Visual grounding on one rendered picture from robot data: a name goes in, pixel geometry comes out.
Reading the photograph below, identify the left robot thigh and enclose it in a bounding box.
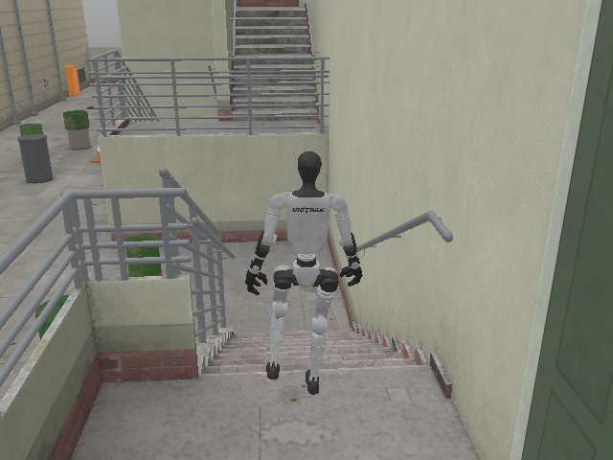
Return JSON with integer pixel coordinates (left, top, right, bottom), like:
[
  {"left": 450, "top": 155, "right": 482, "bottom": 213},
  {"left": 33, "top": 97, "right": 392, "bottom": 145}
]
[{"left": 273, "top": 264, "right": 293, "bottom": 318}]

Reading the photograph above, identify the left robot upper arm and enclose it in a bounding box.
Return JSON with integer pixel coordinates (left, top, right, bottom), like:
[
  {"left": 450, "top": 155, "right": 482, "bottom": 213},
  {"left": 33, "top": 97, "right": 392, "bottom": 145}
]
[{"left": 261, "top": 193, "right": 289, "bottom": 246}]

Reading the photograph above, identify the robot left shin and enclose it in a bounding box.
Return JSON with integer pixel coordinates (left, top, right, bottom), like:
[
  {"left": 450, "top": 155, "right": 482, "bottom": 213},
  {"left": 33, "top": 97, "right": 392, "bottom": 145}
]
[{"left": 269, "top": 301, "right": 284, "bottom": 367}]

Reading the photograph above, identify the right robot forearm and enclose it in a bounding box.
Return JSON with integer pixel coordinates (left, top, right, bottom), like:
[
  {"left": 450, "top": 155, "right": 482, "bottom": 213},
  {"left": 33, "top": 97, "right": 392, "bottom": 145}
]
[{"left": 343, "top": 232, "right": 360, "bottom": 269}]

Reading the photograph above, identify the right robot hand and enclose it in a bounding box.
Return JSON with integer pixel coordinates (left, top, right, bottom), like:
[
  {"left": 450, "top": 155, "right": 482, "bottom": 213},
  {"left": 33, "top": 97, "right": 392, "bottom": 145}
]
[{"left": 340, "top": 266, "right": 363, "bottom": 287}]

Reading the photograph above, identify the left robot forearm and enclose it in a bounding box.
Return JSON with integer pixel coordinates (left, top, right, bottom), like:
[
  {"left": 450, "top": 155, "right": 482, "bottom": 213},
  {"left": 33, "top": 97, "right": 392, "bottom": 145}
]
[{"left": 249, "top": 231, "right": 270, "bottom": 274}]

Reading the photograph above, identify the right robot upper arm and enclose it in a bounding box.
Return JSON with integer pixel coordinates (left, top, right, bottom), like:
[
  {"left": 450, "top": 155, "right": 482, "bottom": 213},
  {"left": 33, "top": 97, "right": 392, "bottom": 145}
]
[{"left": 329, "top": 194, "right": 353, "bottom": 247}]

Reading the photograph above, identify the left robot hand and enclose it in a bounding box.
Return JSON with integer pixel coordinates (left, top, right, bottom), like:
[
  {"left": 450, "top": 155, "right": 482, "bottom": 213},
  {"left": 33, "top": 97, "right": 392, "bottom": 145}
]
[{"left": 245, "top": 269, "right": 267, "bottom": 295}]

